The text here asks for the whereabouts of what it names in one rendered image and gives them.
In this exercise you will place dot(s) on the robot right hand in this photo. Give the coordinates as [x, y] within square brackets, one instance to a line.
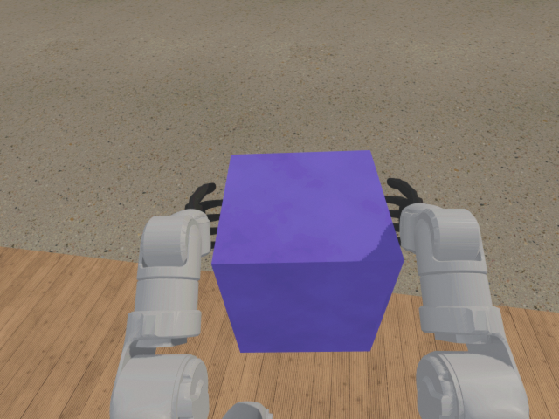
[402, 202]

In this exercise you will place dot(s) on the left robot thigh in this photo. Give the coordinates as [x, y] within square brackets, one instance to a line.
[248, 410]

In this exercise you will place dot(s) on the carton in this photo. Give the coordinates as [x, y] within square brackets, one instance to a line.
[306, 254]

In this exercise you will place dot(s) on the robot left upper arm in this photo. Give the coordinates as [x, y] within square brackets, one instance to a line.
[162, 386]

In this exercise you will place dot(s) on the robot right forearm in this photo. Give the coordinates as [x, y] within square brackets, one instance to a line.
[457, 305]

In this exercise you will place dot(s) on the robot left forearm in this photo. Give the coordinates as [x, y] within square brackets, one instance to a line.
[166, 296]

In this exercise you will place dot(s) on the robot right upper arm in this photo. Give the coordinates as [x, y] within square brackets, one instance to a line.
[469, 385]

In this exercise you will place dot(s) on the robot left hand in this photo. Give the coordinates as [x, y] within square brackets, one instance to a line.
[196, 204]

